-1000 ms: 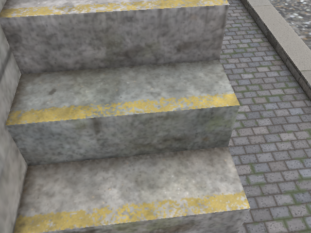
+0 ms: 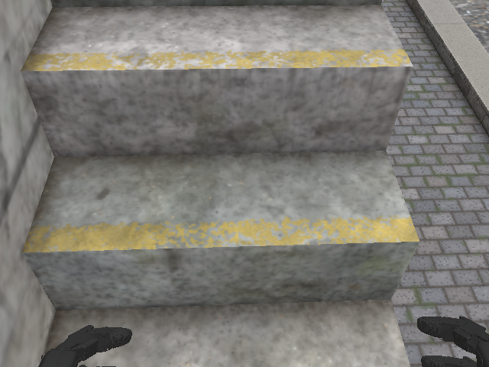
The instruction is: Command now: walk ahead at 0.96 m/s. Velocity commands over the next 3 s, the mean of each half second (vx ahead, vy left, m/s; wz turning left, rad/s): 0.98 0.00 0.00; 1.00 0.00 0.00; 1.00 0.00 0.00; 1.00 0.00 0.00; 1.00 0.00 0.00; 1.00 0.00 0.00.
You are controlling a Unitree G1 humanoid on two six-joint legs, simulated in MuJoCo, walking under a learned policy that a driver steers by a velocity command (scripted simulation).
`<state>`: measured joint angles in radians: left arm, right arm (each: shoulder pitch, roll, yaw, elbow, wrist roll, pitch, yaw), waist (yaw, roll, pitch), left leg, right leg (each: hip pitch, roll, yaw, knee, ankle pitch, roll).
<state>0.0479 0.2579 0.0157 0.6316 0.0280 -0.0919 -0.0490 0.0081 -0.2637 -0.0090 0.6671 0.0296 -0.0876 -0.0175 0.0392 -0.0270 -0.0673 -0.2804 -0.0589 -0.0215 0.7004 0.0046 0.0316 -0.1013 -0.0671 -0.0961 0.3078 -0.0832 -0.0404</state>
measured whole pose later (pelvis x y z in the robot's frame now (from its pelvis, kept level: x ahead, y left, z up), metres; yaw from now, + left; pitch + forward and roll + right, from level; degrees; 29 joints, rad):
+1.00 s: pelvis -0.08 +0.01 -0.02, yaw +0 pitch +2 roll +0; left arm 0.15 0.18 -0.03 0.69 0.01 -0.07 -0.04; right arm 0.03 -0.23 0.04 0.81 0.01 -0.07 -0.03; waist 0.04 0.01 0.00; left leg -0.18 -0.02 0.02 0.38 -0.24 0.03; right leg -0.20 -0.03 -0.01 0.36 -0.18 0.02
